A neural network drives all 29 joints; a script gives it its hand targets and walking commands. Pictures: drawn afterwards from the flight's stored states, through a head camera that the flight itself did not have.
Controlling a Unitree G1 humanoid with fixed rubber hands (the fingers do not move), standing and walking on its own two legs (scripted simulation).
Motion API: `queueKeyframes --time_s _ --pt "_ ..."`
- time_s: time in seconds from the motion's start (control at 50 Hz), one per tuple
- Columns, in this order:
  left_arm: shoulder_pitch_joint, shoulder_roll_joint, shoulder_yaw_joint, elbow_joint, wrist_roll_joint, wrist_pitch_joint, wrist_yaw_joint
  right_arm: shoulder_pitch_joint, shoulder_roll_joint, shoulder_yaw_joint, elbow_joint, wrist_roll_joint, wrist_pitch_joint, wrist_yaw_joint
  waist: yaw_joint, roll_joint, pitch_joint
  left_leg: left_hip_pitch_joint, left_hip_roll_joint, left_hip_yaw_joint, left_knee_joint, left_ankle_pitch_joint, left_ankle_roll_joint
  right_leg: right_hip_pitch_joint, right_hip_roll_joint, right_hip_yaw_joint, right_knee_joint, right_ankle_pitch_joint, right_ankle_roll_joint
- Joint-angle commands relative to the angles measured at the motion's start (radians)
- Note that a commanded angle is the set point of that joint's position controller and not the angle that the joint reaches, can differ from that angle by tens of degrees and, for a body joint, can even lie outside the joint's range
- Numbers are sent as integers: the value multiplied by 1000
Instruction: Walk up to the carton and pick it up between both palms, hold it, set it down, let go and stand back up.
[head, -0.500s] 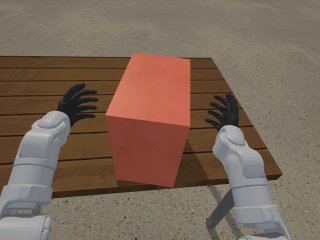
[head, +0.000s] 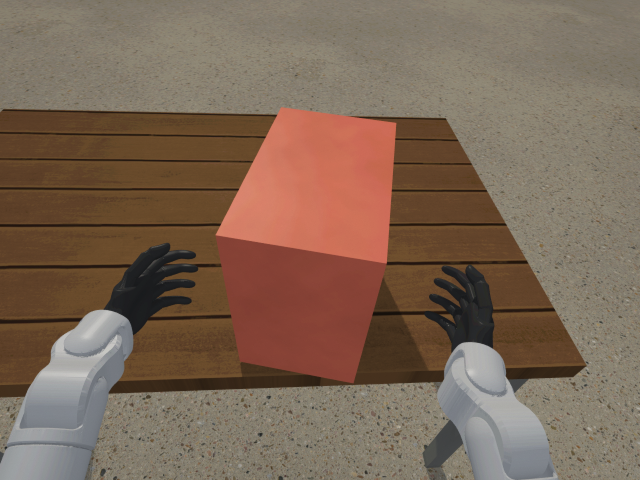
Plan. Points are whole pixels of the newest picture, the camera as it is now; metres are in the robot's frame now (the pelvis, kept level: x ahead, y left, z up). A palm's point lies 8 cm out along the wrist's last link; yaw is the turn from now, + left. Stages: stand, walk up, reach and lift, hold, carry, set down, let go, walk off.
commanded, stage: set down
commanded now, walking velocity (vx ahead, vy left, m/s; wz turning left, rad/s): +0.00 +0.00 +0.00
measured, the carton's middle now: (317, 244) +0.45 +0.01 +0.05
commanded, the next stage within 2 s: none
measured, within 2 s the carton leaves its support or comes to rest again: neither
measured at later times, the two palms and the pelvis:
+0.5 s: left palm (105, 371) +0.26 +0.25 +0.05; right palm (459, 389) +0.22 -0.14 +0.06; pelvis +0.02 +0.01 +0.00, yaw +0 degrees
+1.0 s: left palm (98, 430) +0.21 +0.25 +0.02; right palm (469, 425) +0.20 -0.15 +0.02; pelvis +0.03 +0.01 +0.00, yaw +1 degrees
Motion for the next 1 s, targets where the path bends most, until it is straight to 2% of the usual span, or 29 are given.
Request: queueKeyframes --time_s 0.0,0.02,0.04,0.06,0.08,0.12,0.16,0.18,0.2,0.22,0.24,0.28,0.36,0.38,0.4,0.42,0.48,0.54,0.56,0.58,0.64,0.68,0.7,0.72,0.76,0.78,0.82,0.88,0.98 --pt "-178 168 99 -169 8 -65 -7 -99 -3 32 -178 -13 -54 -6 5 118 -253 26 22 -24 -99 10 22 104 -23 23 -20 147 -27" --pt "-223 167 93 -201 -3 -80 -4 -137 -2 26 -199 -14 -69 -4 5 136 -268 23 26 -29 -96 24 13 86 -22 17 -12 152 -32" --pt "-110 160 92 -195 10 -88 -8 -17 12 45 -196 -19 -82 -7 5 136 -231 42 26 -30 -87 44 11 100 -24 20 -19 178 -33" --pt "-72 154 95 -248 10 -97 -11 7 -1 59 -235 -17 -101 -3 14 140 -233 56 29 -34 -85 80 7 92 -23 17 -20 195 -32" --pt "-159 178 91 -284 -5 -103 -6 -61 -21 48 -278 -30 -111 -1 7 159 -265 49 28 -30 -78 67 1 62 -29 22 -22 165 -31" --pt "-43 154 89 -263 -3 -120 -6 61 -5 70 -243 -34 -123 11 15 159 -212 63 34 -31 -80 70 0 50 -29 23 -29 151 -39" --pt "42 162 101 -329 -2 -143 -10 153 1 79 -297 -52 -151 5 16 137 -204 67 34 -33 -75 87 2 74 -35 27 -28 196 -29" --pt "-22 164 95 -296 -8 -147 -14 83 -3 74 -285 -69 -155 3 8 139 -206 42 34 -35 -82 60 5 61 -40 29 -23 183 -28" --pt "9 170 101 -315 -10 -157 -10 121 -4 79 -281 -63 -159 8 23 146 -200 40 39 -36 -84 52 5 55 -37 31 -26 152 -33" --pt "27 154 91 -314 -7 -166 -6 138 -5 72 -265 -68 -163 18 27 165 -170 46 47 -38 -84 61 0 35 -32 25 -27 127 -45" --pt "51 150 80 -288 -16 -174 -10 150 -2 67 -265 -75 -173 21 19 152 -160 37 49 -41 -83 40 3 34 -32 24 -32 102 -46" --pt "81 146 82 -327 -10 -201 -2 185 -6 72 -260 -66 -196 29 27 178 -172 39 59 -53 -79 65 -4 53 -31 23 -18 112 -55" --pt "142 153 78 -320 -18 -234 -11 240 11 84 -264 -79 -224 34 24 161 -152 31 58 -53 -79 57 3 51 -38 29 -30 97 -53" --pt "159 143 78 -311 -8 -237 -10 250 4 92 -260 -79 -231 40 37 177 -135 29 59 -55 -77 68 -1 49 -39 30 -31 94 -60" --pt "244 137 81 -291 3 -243 -17 329 6 108 -241 -83 -241 39 34 154 -125 48 58 -57 -73 89 1 61 -40 34 -36 119 -55" --pt "218 144 92 -323 7 -249 -17 297 -6 103 -278 -88 -260 37 42 158 -143 48 57 -57 -69 115 -4 64 -40 31 -28 141 -53" --pt "268 128 90 -368 3 -276 -8 344 -9 92 -269 -96 -312 46 46 174 -157 77 59 -60 -42 221 -25 57 -29 21 -22 181 -57" --pt "254 138 75 -360 7 -319 -5 345 -5 77 -234 -117 -351 63 30 197 -120 76 62 -69 -38 183 -31 20 -31 21 -32 124 -62" --pt "286 136 67 -349 5 -324 -6 369 3 81 -238 -126 -358 64 30 183 -100 61 63 -67 -41 171 -26 37 -30 21 -34 127 -61" --pt "339 128 79 -351 20 -335 -4 415 4 90 -222 -122 -368 68 46 186 -96 66 66 -68 -45 177 -29 46 -32 22 -33 126 -63" --pt "347 121 77 -358 25 -352 2 403 -10 84 -220 -118 -405 80 51 199 -123 67 63 -69 -36 213 -36 57 -29 19 -27 127 -66" --pt "386 126 63 -353 13 -380 2 438 1 72 -201 -131 -431 91 34 170 -123 65 57 -72 -36 195 -29 58 -28 17 -27 125 -57" --pt "388 118 55 -331 18 -385 1 435 3 70 -172 -138 -436 93 27 178 -97 62 57 -75 -39 189 -30 54 -28 17 -30 126 -60" --pt "427 121 61 -333 20 -400 2 477 10 79 -154 -138 -450 99 39 172 -99 75 59 -76 -39 206 -31 53 -26 16 -29 127 -59" --pt "405 129 56 -323 16 -415 -5 450 8 72 -167 -147 -473 97 31 171 -113 62 55 -74 -33 219 -32 76 -30 24 -30 152 -55" --pt "409 121 52 -331 19 -420 1 449 -9 68 -146 -140 -480 105 40 200 -96 58 54 -74 -35 218 -41 59 -28 17 -24 137 -61" --pt "464 122 59 -292 27 -429 -3 490 -2 68 -128 -145 -495 111 46 173 -81 63 50 -70 -34 215 -40 48 -27 14 -36 123 -60" --pt "481 114 58 -286 43 -440 8 489 -14 55 -100 -146 -525 134 59 207 -85 67 54 -70 -36 216 -45 35 -21 7 -35 84 -74" --pt "481 101 34 -244 35 -455 16 479 -25 31 -33 -160 -530 168 32 175 -51 20 56 -74 -61 146 -37 43 -23 9 -36 43 -70"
